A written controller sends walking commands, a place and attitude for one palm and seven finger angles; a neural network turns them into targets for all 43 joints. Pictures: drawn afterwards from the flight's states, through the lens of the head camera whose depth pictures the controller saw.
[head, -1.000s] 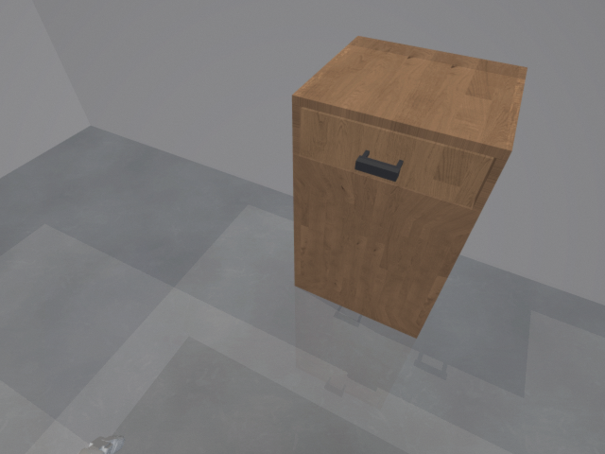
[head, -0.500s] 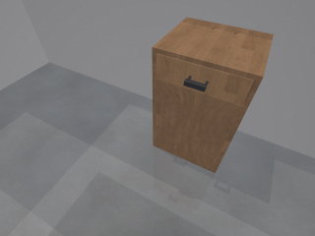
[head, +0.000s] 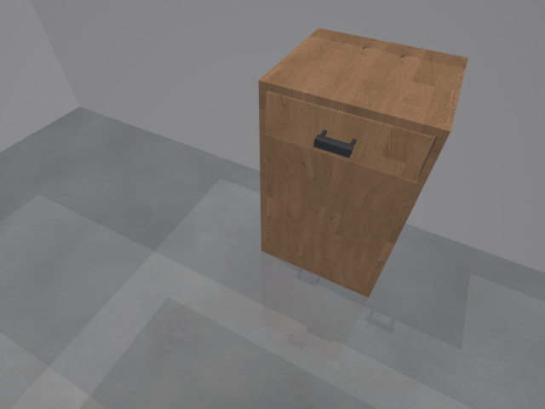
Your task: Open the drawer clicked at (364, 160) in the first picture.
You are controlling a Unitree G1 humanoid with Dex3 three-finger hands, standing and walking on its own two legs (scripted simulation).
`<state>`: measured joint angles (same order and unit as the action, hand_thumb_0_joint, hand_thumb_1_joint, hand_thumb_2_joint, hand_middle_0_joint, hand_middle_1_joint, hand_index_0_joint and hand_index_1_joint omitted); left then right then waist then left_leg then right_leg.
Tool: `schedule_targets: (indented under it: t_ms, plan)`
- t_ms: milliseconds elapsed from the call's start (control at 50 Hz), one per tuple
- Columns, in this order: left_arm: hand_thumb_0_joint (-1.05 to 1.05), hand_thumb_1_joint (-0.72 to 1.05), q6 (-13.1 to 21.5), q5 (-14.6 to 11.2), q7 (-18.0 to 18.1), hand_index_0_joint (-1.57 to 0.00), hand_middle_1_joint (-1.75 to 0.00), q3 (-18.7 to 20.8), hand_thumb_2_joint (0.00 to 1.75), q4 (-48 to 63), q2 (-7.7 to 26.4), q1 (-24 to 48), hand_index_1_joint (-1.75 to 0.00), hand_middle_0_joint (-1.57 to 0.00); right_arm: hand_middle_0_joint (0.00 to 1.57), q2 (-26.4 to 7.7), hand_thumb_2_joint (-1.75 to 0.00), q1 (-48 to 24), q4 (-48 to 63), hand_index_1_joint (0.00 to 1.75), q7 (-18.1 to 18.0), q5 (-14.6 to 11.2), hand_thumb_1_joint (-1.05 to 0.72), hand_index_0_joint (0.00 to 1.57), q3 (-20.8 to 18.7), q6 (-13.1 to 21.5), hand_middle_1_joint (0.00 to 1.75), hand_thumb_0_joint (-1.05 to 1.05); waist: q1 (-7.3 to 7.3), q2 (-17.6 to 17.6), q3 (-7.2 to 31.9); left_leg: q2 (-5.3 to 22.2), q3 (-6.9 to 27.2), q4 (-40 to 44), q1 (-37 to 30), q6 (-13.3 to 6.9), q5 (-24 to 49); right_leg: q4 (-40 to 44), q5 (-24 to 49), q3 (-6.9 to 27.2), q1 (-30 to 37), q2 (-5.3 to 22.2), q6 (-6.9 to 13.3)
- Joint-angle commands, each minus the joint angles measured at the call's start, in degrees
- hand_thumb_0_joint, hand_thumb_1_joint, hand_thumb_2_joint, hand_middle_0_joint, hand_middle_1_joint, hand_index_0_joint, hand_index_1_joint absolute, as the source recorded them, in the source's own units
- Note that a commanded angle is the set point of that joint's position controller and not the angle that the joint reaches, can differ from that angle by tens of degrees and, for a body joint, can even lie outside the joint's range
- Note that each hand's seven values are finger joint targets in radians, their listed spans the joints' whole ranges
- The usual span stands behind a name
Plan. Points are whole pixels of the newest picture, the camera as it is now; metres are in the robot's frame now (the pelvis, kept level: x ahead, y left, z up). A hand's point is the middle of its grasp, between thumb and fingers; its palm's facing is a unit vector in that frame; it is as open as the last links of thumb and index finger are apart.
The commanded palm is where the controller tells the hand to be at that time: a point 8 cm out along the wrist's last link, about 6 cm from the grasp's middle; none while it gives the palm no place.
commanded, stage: look at it before walking up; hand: left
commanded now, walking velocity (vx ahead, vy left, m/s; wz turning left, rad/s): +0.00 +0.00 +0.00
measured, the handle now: (335, 141) +0.78 -0.13 -0.06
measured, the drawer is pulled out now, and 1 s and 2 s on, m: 0.00 0.00 0.00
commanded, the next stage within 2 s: turn to face it in 0.44 s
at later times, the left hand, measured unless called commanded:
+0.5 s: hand out of the picture +0.08 +0.25 -0.15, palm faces -0.04 -0.94 -0.34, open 7.4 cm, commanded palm none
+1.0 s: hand out of the picture +0.07 +0.16 -0.18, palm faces -0.17 -0.94 -0.28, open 7.4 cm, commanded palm none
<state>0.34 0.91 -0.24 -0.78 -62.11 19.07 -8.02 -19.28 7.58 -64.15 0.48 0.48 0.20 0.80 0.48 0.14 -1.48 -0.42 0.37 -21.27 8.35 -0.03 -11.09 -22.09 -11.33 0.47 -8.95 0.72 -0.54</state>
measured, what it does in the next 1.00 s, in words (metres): stands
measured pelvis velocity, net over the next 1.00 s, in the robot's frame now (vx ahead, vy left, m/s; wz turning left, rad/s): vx -0.01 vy -0.04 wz -0.20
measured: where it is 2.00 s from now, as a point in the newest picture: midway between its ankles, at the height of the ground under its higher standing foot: outside the picture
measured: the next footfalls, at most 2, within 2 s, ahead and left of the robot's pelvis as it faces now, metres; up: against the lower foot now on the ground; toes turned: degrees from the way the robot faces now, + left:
left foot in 1.48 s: +0.05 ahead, +0.10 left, +0.00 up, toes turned -20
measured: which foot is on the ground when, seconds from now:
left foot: down 0.00-0.92, up 0.94-1.00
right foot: down 0.00-1.00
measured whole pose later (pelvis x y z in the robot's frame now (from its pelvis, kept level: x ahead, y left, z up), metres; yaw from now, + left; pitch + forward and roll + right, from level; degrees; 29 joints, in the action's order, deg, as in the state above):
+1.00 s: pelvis -0.01 -0.04 -0.02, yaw -11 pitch -2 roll +2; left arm -2.1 1.6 -0.4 1.5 -54.7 11.5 -14.0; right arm -13.8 9.0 -57.2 -1.0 0.5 -2.7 -3.3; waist -0.9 -2.4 -5.5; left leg 3.5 -3.0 -53.0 20.2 2.2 -27.3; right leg -39.3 -18.9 -1.3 -18.4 -1.7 3.9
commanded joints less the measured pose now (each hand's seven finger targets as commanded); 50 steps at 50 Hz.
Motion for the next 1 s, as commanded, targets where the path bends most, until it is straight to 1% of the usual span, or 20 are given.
schedule_targets:
  t_ms: [0, 100, 360, 540, 560, 600, 640, 700, 740, 780, 800, 820, 840, 860, 880, 900, 920, 940, 960, 980]
  plan:
    - [0.00, 0.90, 1.5, -0.2, 1.0, -0.20, -0.30, 2.7, 0.90, 3.7, 11.8, 2.3, -0.30, -0.20, 0.20, -11.5, -0.90, -3.0, 3.7, 0.30, -0.9, 0.0, -0.90, 0.20, -2.5, 1.3, 0.30, 0.00, -0.56, 0.5, 2.8, 6.9, 5.9, 3.7, 0.1, -1.6, 5.6, 3.9, 4.5, 5.5, 0.4, 6.4, 2.1]
    - [0.00, 0.90, 1.5, -0.2, 1.0, -0.20, -0.30, 2.6, 0.90, 3.8, 11.9, 2.4, -0.30, -0.20, 0.20, -11.7, -0.90, -3.4, 3.9, 0.30, -1.0, 0.0, -0.90, 0.20, -2.4, 1.4, 0.30, 0.00, -0.52, -0.2, 3.5, 7.1, 5.7, 3.6, -0.9, -1.6, 7.7, 3.6, 7.1, 5.3, 1.0, 6.4, 2.1]
    - [0.00, 0.90, 1.3, -0.2, 0.9, -0.20, -0.30, 2.6, 0.90, 3.6, 12.0, 2.7, -0.30, -0.20, 0.20, -12.1, -0.90, -4.0, 4.0, 0.30, -1.1, -0.1, -0.90, 0.20, -2.4, 1.4, 0.30, 0.00, -0.51, -0.4, 3.3, 7.2, 5.8, 4.6, -1.8, -1.6, 7.8, 4.0, 6.8, 5.0, 1.3, 6.2, 1.8]
    - [0.00, 0.90, 1.4, -0.2, 1.0, -0.20, -0.30, 2.8, 0.90, 3.5, 12.2, 2.6, -0.30, -0.20, 0.20, -12.2, -0.90, -4.1, 4.0, 0.30, -1.3, -0.1, -0.90, 0.20, -2.5, 1.4, 0.30, 0.00, -0.53, 0.6, 3.8, 7.6, 4.9, 4.0, -3.6, -1.5, 11.2, 3.5, 11.1, 5.2, 1.5, 6.2, 2.0]
    - [0.00, 0.90, 1.0, -0.2, 0.9, -0.20, -0.30, 2.8, 0.90, 3.8, 11.6, 2.4, -0.30, -0.20, 0.20, -11.7, -0.90, -3.7, 4.1, 0.30, -1.4, 0.0, -0.90, 0.20, -2.5, 1.3, 0.30, 0.00, -0.45, 0.1, 3.5, 7.8, 4.0, 2.9, -4.1, -1.3, 11.5, 2.7, 12.3, 5.6, 0.3, 6.0, 2.1]
    - [0.00, 0.90, -0.3, -0.2, 1.2, -0.20, -0.30, 2.3, 0.90, 3.6, 6.9, -0.1, -0.30, -0.20, 0.20, -6.2, -0.90, -0.7, 3.9, 0.30, -1.7, 0.1, -0.90, 0.20, -1.9, 0.4, 0.30, 0.00, -0.21, 0.5, 3.4, 7.9, 1.9, 0.2, -4.0, -0.5, 12.5, 0.1, 15.7, 6.2, -1.3, 5.8, 1.6]
    - [0.00, 0.90, -1.3, -0.1, 1.2, -0.20, -0.30, 2.4, 0.90, 4.6, 6.1, -1.4, -0.30, -0.20, 0.20, -5.4, -0.90, 0.7, 4.9, 0.30, -2.0, 0.1, -0.90, 0.20, -2.2, -0.5, 0.30, 0.00, -0.06, 0.6, 2.4, 8.5, 0.5, -1.3, -3.7, -0.3, 11.0, -2.1, 16.2, 7.0, -4.1, 5.2, 1.5]
    - [0.00, 0.90, -2.1, 0.1, 0.9, -0.20, -0.30, 3.3, 0.90, 6.9, 6.0, -1.9, -0.30, -0.20, 0.20, -6.6, -0.90, 1.4, 7.1, 0.30, -2.3, 0.3, -0.90, 0.20, -3.4, -1.1, 0.30, 0.00, 0.07, -1.5, 2.1, 10.8, 0.9, -2.0, -3.3, -1.5, 9.1, -7.4, 14.1, 6.6, -8.3, 3.0, 1.4]
    - [0.00, 0.90, -2.5, 0.1, 0.5, -0.20, -0.30, 3.6, 0.90, 8.3, 4.9, -2.4, -0.30, -0.20, 0.20, -7.4, -0.90, 1.0, 8.6, 0.30, -2.5, 0.3, -0.90, 0.20, -4.2, -1.2, 0.30, 0.00, -0.15, -5.0, 1.9, 14.4, 2.8, -0.6, -3.0, -3.7, 9.7, -14.0, 8.5, 4.6, -11.2, 0.7, 0.6]
    - [0.00, 0.90, -2.9, 0.1, 0.2, -0.20, -0.30, 3.9, 0.90, 9.5, 3.4, -3.2, -0.30, -0.20, 0.20, -7.6, -0.90, 0.7, 9.6, 0.30, -2.4, 0.3, -0.90, 0.20, -4.7, -1.0, 0.30, 0.00, -0.51, -10.4, 1.8, 20.0, 5.4, 1.2, -2.3, -8.3, 15.9, -24.8, -12.0, 1.3, -14.0, -0.9, -0.3]
    - [0.00, 0.90, -3.1, 0.1, 0.2, -0.20, -0.30, 4.2, 0.90, 10.0, 2.8, -3.7, -0.30, -0.20, 0.20, -7.3, -0.90, 0.2, 10.4, 0.30, -2.4, 0.5, -0.90, 0.20, -4.9, -0.9, 0.30, 0.00, -0.68, -10.6, 1.9, 21.6, 5.2, 1.0, -1.9, -9.9, 19.0, -27.8, -16.8, 1.1, -14.3, -0.1, -0.4]
    - [0.00, 0.90, -3.1, 0.1, 0.1, -0.20, -0.30, 4.5, 0.90, 10.5, 2.3, -4.3, -0.30, -0.20, 0.20, -6.9, -0.90, -0.6, 11.1, 0.30, -2.5, 0.6, -0.90, 0.20, -5.0, -0.8, 0.30, 0.00, -1.19, -10.2, 1.6, 22.1, 3.9, -0.4, 0.0, -10.0, 20.5, -27.4, -17.8, 1.7, -12.8, 1.2, -0.1]
    - [0.00, 0.90, -3.0, 0.2, -0.1, -0.20, -0.30, 4.7, 0.90, 10.4, 1.8, -5.8, -0.30, -0.20, 0.20, -6.6, -0.90, -1.8, 11.6, 0.30, -2.5, 0.8, -0.90, 0.20, -5.2, -0.9, 0.30, 0.00, -2.28, -9.6, 1.4, 20.8, 1.2, -3.0, 1.9, -8.6, 20.7, -23.8, -16.2, 0.8, -9.9, 1.8, 0.2]
    - [0.00, 0.90, -2.7, 0.3, -0.3, -0.20, -0.30, 4.9, 0.90, 9.8, 1.3, -8.7, -0.30, -0.20, 0.20, -6.3, -0.90, -2.9, 11.9, 0.30, -2.4, 0.8, -0.90, 0.20, -5.2, -1.1, 0.30, 0.00, -3.87, -8.2, 1.8, 19.0, -1.5, -7.1, 4.8, -6.2, 17.4, -18.1, -10.1, -0.3, -5.0, 1.8, 0.2]
    - [0.00, 0.90, -2.3, 0.6, -0.3, -0.20, -0.30, 5.3, 0.90, 9.0, 2.6, -12.3, -0.30, -0.20, 0.20, -5.7, -0.90, -3.6, 12.2, 0.30, -2.3, 0.5, -0.90, 0.20, -5.3, -1.4, 0.30, 0.00, -5.56, -2.7, 2.5, 15.0, -5.2, -15.5, 8.5, -2.8, 9.9, -9.5, 1.1, 0.3, -0.5, 2.1, 0.3]
    - [0.00, 0.90, -1.2, 1.4, 0.5, -0.20, -0.30, 6.4, 0.90, 9.1, 7.7, -13.7, -0.30, -0.20, 0.20, -1.1, -0.90, -1.4, 13.3, 0.30, -2.1, 0.1, -0.90, 0.20, -4.7, -2.0, 0.30, 0.00, -5.17, 15.5, 2.1, 5.7, -9.2, -30.4, 18.3, 2.0, -12.0, 2.1, 13.6, 19.0, 2.3, 13.3, 3.2]
    - [0.00, 0.90, -1.2, 0.7, 1.1, -0.20, -0.30, 6.3, 0.90, 9.3, 9.6, -14.2, -0.30, -0.20, 0.20, 0.3, -0.90, -3.1, 14.9, 0.30, -2.0, 0.0, -0.90, 0.20, -4.3, -2.3, 0.30, 0.00, -5.22, 18.7, 1.0, 1.7, -3.6, -38.7, 21.7, 2.7, -23.7, 5.9, 22.6, 30.5, -1.7, 20.2, 8.5]
    - [0.00, 0.90, -1.5, 0.4, 1.4, -0.20, -0.30, 6.3, 0.90, 9.9, 8.5, -12.7, -0.30, -0.20, 0.20, -0.4, -0.90, -1.7, 14.1, 0.30, -2.1, -0.1, -0.90, 0.20, -4.7, -2.7, 0.30, 0.00, -3.89, 12.4, 1.0, 3.2, 0.7, -42.5, 21.0, 1.9, -20.8, 6.1, 13.0, 26.5, -2.9, 19.3, 11.4]
    - [0.00, 0.90, -1.3, 0.4, 1.6, -0.20, -0.30, 6.4, 0.90, 10.9, 6.6, -10.0, -0.30, -0.20, 0.20, -0.5, -0.90, -1.7, 13.5, 0.30, -1.9, 0.1, -0.90, 0.20, -4.7, -2.7, 0.30, 0.00, -3.32, 13.1, 0.0, 3.6, 1.8, -44.3, 22.5, 1.7, -17.2, 7.9, 5.4, 26.9, -5.3, 16.4, 10.2]
    - [0.00, 0.90, -1.3, 0.3, 1.6, -0.20, -0.30, 6.2, 0.90, 11.4, 5.4, -7.5, -0.30, -0.20, 0.20, -0.8, -0.90, -1.3, 12.3, 0.30, -1.7, 0.2, -0.90, 0.20, -5.0, -2.7, 0.30, 0.00, -2.20, 9.9, -1.4, 4.1, 1.9, -45.8, 22.8, 2.0, -13.2, 7.3, 4.2, 24.9, -5.6, 14.1, 8.3]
